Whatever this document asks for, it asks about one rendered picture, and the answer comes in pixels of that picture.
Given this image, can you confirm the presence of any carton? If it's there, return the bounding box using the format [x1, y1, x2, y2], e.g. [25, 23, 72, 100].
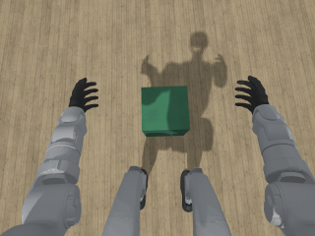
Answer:
[141, 86, 190, 137]

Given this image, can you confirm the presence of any right robot forearm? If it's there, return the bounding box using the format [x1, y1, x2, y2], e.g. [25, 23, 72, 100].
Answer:
[252, 104, 315, 185]

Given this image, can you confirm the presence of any robot right upper arm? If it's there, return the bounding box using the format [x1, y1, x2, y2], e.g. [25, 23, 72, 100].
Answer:
[264, 181, 315, 236]

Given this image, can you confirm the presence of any left robot forearm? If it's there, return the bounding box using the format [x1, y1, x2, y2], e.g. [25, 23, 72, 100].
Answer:
[21, 106, 88, 224]

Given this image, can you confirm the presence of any left robot hand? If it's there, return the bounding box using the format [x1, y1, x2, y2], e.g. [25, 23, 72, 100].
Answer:
[68, 78, 98, 113]

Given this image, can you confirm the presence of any right robot hand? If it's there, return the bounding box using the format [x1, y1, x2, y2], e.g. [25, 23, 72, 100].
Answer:
[235, 76, 270, 114]

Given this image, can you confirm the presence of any robot left upper arm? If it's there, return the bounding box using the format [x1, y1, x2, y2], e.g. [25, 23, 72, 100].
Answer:
[0, 183, 82, 236]

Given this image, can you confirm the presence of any robot right shin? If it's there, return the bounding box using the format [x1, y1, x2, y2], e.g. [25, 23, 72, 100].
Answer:
[185, 167, 209, 204]

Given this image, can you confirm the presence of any left robot foot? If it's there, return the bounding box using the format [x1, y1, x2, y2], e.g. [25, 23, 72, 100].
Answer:
[140, 168, 148, 210]

